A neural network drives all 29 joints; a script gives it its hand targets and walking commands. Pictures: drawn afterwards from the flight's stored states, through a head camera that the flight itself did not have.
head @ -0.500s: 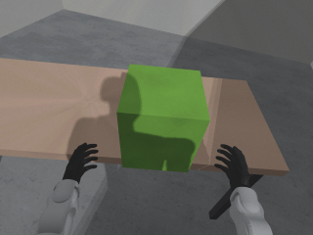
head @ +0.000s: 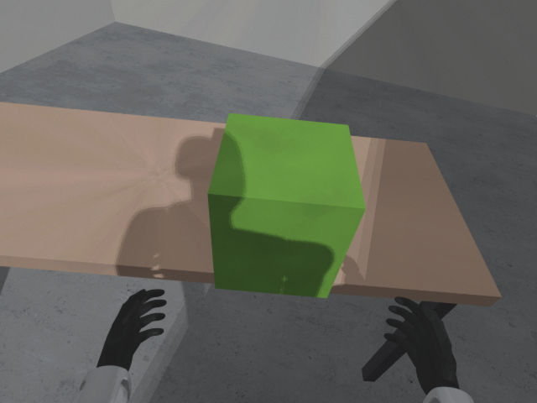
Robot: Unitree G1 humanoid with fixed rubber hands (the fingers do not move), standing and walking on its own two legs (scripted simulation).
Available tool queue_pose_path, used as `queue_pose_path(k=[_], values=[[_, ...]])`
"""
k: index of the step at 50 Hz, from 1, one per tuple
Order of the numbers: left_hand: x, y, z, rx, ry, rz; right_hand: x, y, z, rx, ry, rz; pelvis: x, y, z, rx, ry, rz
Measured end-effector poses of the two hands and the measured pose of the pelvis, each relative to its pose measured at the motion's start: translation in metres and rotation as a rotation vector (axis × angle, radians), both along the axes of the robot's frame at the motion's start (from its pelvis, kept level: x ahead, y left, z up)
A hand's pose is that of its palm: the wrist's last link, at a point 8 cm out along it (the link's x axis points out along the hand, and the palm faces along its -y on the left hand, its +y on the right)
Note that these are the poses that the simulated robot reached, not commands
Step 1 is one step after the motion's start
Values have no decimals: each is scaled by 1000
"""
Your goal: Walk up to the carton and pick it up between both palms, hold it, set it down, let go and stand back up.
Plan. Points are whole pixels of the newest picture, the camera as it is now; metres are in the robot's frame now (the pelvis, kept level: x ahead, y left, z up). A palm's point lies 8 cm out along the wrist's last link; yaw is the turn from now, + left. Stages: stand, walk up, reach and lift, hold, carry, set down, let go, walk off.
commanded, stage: set down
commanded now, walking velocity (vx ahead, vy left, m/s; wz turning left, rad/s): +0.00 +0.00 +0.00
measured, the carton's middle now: (279, 209) +0.43 -0.03 +0.04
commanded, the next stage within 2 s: let go in 1.56 s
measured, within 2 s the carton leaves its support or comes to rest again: neither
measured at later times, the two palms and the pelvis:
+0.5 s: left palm (123, 357) +0.19 +0.20 -0.01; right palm (417, 362) +0.18 -0.21 +0.01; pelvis +0.01 +0.00 +0.00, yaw +0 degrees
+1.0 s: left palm (115, 388) +0.17 +0.21 -0.04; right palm (411, 380) +0.16 -0.21 -0.03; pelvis +0.01 +0.00 +0.00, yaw +0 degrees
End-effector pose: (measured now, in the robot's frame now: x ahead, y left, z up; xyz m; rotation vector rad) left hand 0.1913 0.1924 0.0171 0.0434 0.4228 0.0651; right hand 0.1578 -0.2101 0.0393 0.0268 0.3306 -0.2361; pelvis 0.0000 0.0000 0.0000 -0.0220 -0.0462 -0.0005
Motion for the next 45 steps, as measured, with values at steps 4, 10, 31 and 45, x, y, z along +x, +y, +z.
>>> queue_pose_path(k=[4,10,31,45], values=[[-5,-3,1,6,-3,3,0,-2,1,9,-4,12,-5,-3,0,4,-7,0],[-3,-7,-1,30,34,1,11,-2,-7,44,26,34,-6,-7,-1,9,-8,0],[2,8,-31,14,140,-8,18,3,-42,7,157,27,17,1,0,-2,24,0],[-21,15,-51,20,214,18,2,2,-64,-11,199,57,13,2,0,-3,19,1]])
